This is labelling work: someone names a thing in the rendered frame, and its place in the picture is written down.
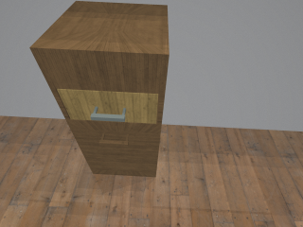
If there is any drawer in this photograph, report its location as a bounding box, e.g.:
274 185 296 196
57 89 158 124

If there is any handle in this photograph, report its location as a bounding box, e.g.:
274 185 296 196
99 139 129 147
90 106 126 122

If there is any cabinet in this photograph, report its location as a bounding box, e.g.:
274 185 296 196
30 1 169 178

